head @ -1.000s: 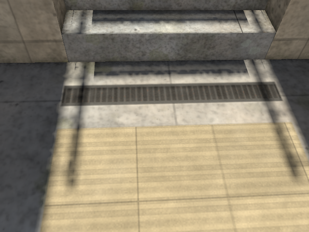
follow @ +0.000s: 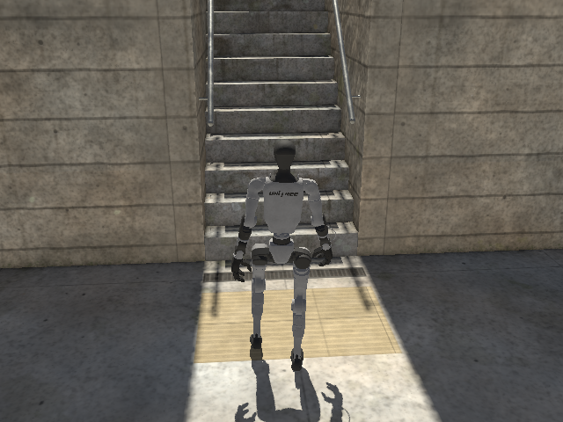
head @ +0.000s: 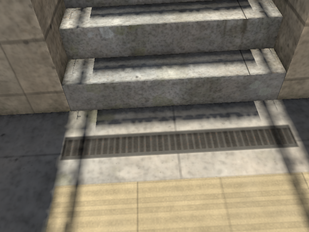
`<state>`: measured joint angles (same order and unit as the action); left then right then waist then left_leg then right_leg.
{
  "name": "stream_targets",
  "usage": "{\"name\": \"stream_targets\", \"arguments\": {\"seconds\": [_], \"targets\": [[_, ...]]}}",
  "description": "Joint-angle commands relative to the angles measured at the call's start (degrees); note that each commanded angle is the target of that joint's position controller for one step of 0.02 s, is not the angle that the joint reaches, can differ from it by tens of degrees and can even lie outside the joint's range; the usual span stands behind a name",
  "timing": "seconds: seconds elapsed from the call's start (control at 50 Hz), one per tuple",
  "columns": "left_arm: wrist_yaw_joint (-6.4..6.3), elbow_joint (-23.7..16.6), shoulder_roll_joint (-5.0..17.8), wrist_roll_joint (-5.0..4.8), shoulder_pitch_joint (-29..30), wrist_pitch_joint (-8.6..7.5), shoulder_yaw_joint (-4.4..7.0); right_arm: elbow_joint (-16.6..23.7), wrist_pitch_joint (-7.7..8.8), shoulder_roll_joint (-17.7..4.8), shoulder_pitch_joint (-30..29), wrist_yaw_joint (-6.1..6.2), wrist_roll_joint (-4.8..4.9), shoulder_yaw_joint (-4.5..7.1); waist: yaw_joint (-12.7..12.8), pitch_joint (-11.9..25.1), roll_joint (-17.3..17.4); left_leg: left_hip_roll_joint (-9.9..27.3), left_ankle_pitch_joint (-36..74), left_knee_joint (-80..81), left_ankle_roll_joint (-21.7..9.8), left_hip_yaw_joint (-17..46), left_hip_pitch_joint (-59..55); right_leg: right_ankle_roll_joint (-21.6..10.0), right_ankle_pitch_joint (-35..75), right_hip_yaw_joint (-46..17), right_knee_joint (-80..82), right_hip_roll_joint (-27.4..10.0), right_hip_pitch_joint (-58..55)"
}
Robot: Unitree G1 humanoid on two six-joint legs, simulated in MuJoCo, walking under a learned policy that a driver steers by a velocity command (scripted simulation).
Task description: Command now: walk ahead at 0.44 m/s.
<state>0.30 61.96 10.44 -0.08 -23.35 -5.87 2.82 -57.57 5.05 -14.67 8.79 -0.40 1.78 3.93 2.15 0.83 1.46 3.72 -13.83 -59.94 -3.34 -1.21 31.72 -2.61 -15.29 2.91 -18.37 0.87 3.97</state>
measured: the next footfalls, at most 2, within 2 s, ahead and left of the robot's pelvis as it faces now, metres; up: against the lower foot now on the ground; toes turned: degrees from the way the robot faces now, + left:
left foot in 0.28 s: +0.34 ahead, +0.15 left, +0.00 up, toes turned +3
right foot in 0.86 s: +0.67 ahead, -0.09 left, +0.00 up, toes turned -2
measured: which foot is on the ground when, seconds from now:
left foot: up 0.00-0.26, down 0.28-0.88, up 0.90-1.00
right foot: down 0.00-0.30, up 0.32-0.84, down 0.86-1.00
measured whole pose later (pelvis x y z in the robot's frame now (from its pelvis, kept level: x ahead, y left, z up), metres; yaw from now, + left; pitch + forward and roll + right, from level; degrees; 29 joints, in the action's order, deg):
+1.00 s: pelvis +0.56 +0.00 -0.01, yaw +1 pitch +1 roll +0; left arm 1.7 53.1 13.6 0.4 -9.0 -6.1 3.4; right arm -58.0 5.6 -15.4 14.8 0.1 1.3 3.1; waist -0.2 -2.4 1.4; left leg 3.8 -19.9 -68.6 -3.0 1.6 24.8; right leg -3.7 -7.8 4.1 -25.8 1.7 19.2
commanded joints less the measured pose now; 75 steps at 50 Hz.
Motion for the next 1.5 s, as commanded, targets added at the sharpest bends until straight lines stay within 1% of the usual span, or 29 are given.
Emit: {"name": "stream_targets", "arguments": {"seconds": [0.02,0.2,0.24,0.28,0.3,0.32,0.34,0.36,0.4,0.44,0.58,0.74,0.8,0.84,0.86,0.88,0.9,0.92,0.96,1.0,1.08,1.28,1.34,1.38,1.4,1.42,1.44,1.46,1.5], "targets": [[-0.71,-2.01,7.50,0.32,-2.12,-0.06,0.76,4.13,-0.02,-1.20,-6.38,-0.30,-0.56,0.17,-0.10,-5.92,-5.93,2.07,6.44,8.58,1.28,0.65,12.27,-7.75,18.47,-10.98,10.46,-13.61,-4.40],[-1.50,-0.79,9.78,-0.86,-4.98,0.43,1.96,9.57,0.23,-2.13,-19.53,-2.23,0.02,-0.78,0.93,-9.31,-6.47,-0.41,13.87,28.65,-1.18,-0.63,5.30,-6.64,21.12,-5.55,10.44,-16.04,-7.27],[-1.56,-1.24,11.15,-0.77,-3.34,0.92,2.48,9.13,0.60,-4.40,-15.63,-2.40,-0.09,0.25,-2.06,-5.41,-7.97,-2.85,10.49,29.27,-2.83,-2.38,-2.52,-5.53,37.39,-4.43,4.24,-16.44,-9.57],[-1.51,-2.02,10.75,-0.39,-1.43,1.64,2.25,4.32,0.35,-8.57,1.22,-1.79,-0.06,2.78,-10.28,4.56,-8.56,-5.48,9.97,28.75,-5.56,-3.89,-25.16,-2.91,50.21,-1.29,-15.21,-12.66,-3.91],[-1.34,-3.46,8.83,0.60,-1.73,1.63,1.36,2.17,0.08,-12.91,11.87,-1.12,-0.77,4.00,-13.11,12.85,-1.21,6.38,6.69,27.98,-9.19,10.63,-43.80,-1.03,30.68,0.28,-34.79,-8.89,10.90],[-0.50,-3.44,-0.09,-0.39,-9.13,0.29,-0.98,1.00,-0.05,-14.71,15.31,-1.55,-1.45,3.80,-7.83,22.39,14.80,19.10,-9.70,38.76,-17.88,40.56,-58.10,1.85,-14.76,-4.45,-54.16,2.24,29.58],[-0.31,-3.63,5.48,-1.99,-3.44,-1.22,0.35,1.17,0.26,-9.82,12.57,-1.71,-0.98,2.38,-9.52,17.97,9.47,16.92,-13.97,44.27,-14.83,43.33,-54.03,0.19,-16.30,-11.55,-61.21,0.10,35.45],[-0.37,-5.90,8.58,-3.09,2.29,-1.96,1.23,2.16,0.72,-7.48,6.75,-1.68,-0.70,1.64,-8.15,9.28,7.16,15.59,-9.72,45.08,-12.36,34.33,-45.78,-0.86,-11.55,-9.37,-62.06,-2.81,39.36],[-1.56,-6.65,8.97,-1.71,5.91,-1.80,2.04,3.67,1.60,-4.18,-1.33,-2.10,-1.80,0.54,-3.86,2.70,-0.40,12.07,3.58,47.52,-10.35,21.70,-28.19,-1.27,-2.28,-7.55,-56.23,-8.11,33.17],[-1.83,-6.36,6.45,-1.38,2.98,-0.20,2.20,2.63,1.84,-2.27,-1.36,-2.25,-2.42,-0.14,-0.94,1.95,1.94,9.32,5.63,50.33,-10.03,16.05,-21.47,-1.55,-0.12,-7.94,-52.37,-10.16,27.75],[-1.53,-11.45,6.72,-0.26,16.00,0.94,2.40,0.57,1.22,-6.40,6.91,0.50,-1.94,0.25,-2.82,-3.73,0.71,8.08,11.30,54.68,-9.74,8.91,-22.07,1.93,15.53,-5.91,-31.38,-10.81,37.53],[1.16,-16.05,5.90,-1.29,30.20,0.07,0.77,-1.93,-0.23,-7.50,15.61,0.86,-0.94,0.57,-7.24,-6.65,1.15,9.67,14.46,50.92,-7.92,4.90,-33.13,1.13,18.70,-2.62,-13.25,-6.56,36.59],[2.00,-16.65,8.03,-1.48,28.25,-0.40,1.21,-1.99,-1.06,-8.75,14.81,1.10,-0.81,1.22,-4.60,-4.97,2.99,11.73,24.61,45.85,-6.49,5.03,-37.22,-1.14,12.34,-1.85,-10.61,-4.77,31.44],[1.74,-13.17,12.06,-1.07,15.78,-0.62,3.27,-1.07,-1.63,-8.80,12.02,1.30,-0.72,1.11,2.39,3.19,2.87,8.48,40.62,30.54,-4.09,2.05,-35.44,-3.71,11.14,0.80,-8.71,-1.13,13.41],[1.17,-10.43,15.97,-0.43,4.20,-0.64,4.54,0.23,-1.61,-6.82,12.10,1.39,-1.55,0.15,6.23,12.08,-0.85,5.57,30.94,14.20,-2.35,-0.17,-24.11,-7.06,12.18,-7.16,-11.80,-8.29,-5.49],[1.12,-8.94,20.57,0.09,-1.45,-0.45,5.51,0.81,-0.38,0.41,18.81,0.74,-1.87,-1.94,3.32,20.05,-14.93,-5.43,-0.43,-7.78,1.77,-1.37,0.61,-16.06,0.83,-35.13,-6.57,-22.14,-27.56],[1.06,-9.11,16.03,-0.11,-1.66,-0.31,4.06,0.08,1.38,-2.81,16.90,0.26,-0.71,-1.38,4.60,21.96,-14.68,-5.62,-18.34,-15.96,0.85,7.45,8.16,-16.30,-3.52,-46.08,0.66,-23.72,-29.05],[0.86,-9.82,13.25,-0.43,3.63,-0.43,3.13,1.86,2.35,-7.11,10.94,0.00,0.93,-0.20,3.99,13.33,-11.69,-2.01,-14.55,-18.21,-0.27,7.58,12.71,-12.95,-2.04,-36.89,1.27,-21.59,-22.06],[1.02,-11.41,10.87,0.64,12.08,-0.76,2.23,2.70,2.35,-7.46,5.83,0.55,-0.20,0.24,0.56,4.78,-5.01,2.89,-4.98,-13.27,-0.08,5.14,8.26,-10.82,12.16,-23.12,4.17,-17.70,-4.60],[1.61,-10.85,8.41,1.14,14.33,-1.18,1.39,2.14,0.43,-5.30,8.05,0.72,-0.76,0.48,-3.08,2.90,-5.83,5.00,-2.12,-8.56,0.10,5.49,1.22,-9.80,16.72,-16.13,7.28,-14.67,4.11],[0.66,-9.04,11.79,0.23,11.53,-1.29,2.02,3.95,-1.24,-3.81,4.29,0.84,-1.53,0.35,-3.76,-0.68,-4.25,5.74,4.40,1.58,2.29,4.67,4.78,-11.19,17.24,-11.42,11.25,-13.75,7.16],[-0.36,-5.69,13.56,-0.05,3.38,0.29,2.22,9.44,0.45,-3.60,-13.89,-1.01,-0.82,-0.49,1.98,-5.15,-5.33,1.02,18.48,28.08,2.61,0.48,2.93,-8.44,15.58,-5.07,10.74,-12.96,-0.59],[-0.85,-4.84,14.21,-0.59,3.87,0.68,2.71,10.63,1.22,-5.78,-12.97,-1.34,-0.65,-0.20,-0.22,-4.56,-6.93,0.42,11.52,31.19,0.11,1.07,0.74,-6.85,22.43,-6.07,6.01,-15.25,-5.94],[-1.21,-5.44,14.87,-0.55,6.34,0.92,2.82,8.02,1.76,-8.88,-2.60,-0.95,-1.17,1.23,-6.23,1.15,-7.93,-2.53,8.92,33.77,-2.15,-1.10,-12.93,-4.99,37.90,-4.40,-5.17,-13.14,-5.80],[-1.21,-6.62,12.90,0.16,6.49,0.97,1.99,4.96,1.81,-12.00,7.42,-0.45,-1.79,2.63,-9.86,8.56,-3.99,-0.15,11.03,31.83,-4.22,1.67,-28.31,-3.53,35.18,-2.28,-18.14,-10.26,1.07],[-0.62,-8.41,7.62,0.85,2.21,0.02,0.27,3.48,1.52,-17.71,15.81,-0.03,-3.34,3.90,-8.70,16.57,9.50,14.33,10.38,32.55,-11.71,23.56,-50.10,0.18,13.92,0.79,-40.32,-2.72,22.34],[-0.21,-7.33,6.50,0.01,1.51,-1.18,-0.30,2.58,1.17,-15.20,16.99,-0.40,-2.65,3.28,-8.35,20.97,16.96,19.41,6.14,41.69,-16.92,41.65,-56.40,1.24,-18.46,-4.76,-53.36,2.90,35.21],[0.35,-7.98,12.20,-1.56,5.48,-2.13,0.89,3.90,1.36,-11.55,12.57,-0.52,-1.78,2.06,-8.36,15.21,10.78,17.09,0.37,42.56,-13.84,35.58,-51.31,-0.27,-16.58,-9.05,-58.34,-1.30,40.44],[-0.10,-9.35,12.62,-1.11,11.83,-2.07,0.93,6.39,1.43,-7.62,2.80,-0.49,-1.92,0.74,-5.24,5.30,2.35,13.30,6.70,46.21,-10.57,21.51,-34.05,-0.85,-6.25,-6.11,-53.69,-7.14,38.33]]}}
Velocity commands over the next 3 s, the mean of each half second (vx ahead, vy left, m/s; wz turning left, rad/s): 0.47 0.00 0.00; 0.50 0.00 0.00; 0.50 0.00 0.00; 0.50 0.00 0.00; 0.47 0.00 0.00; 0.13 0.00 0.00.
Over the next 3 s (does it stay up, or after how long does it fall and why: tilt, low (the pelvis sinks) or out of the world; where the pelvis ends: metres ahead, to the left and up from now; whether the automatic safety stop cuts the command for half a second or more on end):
stays up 1.44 0.06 0.27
